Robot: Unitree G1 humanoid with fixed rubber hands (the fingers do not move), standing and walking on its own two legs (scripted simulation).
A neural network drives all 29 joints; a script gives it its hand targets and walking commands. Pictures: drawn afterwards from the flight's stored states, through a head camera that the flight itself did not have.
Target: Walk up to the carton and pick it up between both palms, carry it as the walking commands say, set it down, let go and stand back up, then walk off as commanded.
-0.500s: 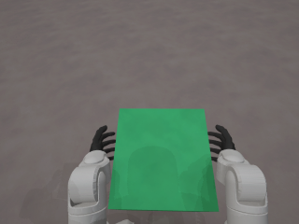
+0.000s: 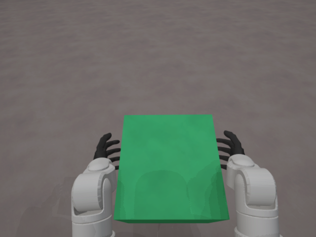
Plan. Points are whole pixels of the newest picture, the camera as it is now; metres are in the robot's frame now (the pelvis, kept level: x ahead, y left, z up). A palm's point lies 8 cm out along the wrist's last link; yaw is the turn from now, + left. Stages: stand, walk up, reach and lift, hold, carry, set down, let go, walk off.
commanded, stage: carry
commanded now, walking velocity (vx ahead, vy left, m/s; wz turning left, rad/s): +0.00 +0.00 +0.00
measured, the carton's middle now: (168, 171) +0.28 +0.00 +0.02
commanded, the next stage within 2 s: none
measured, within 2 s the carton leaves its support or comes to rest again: neither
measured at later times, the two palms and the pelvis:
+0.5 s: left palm (108, 149) +0.31 +0.15 +0.09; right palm (229, 147) +0.31 -0.15 +0.09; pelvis +0.04 +0.00 +0.00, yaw +0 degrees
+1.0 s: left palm (107, 148) +0.34 +0.17 +0.05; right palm (218, 146) +0.34 -0.14 +0.05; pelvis +0.06 +0.01 +0.00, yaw +0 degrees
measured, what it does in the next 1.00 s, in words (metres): shifts its weight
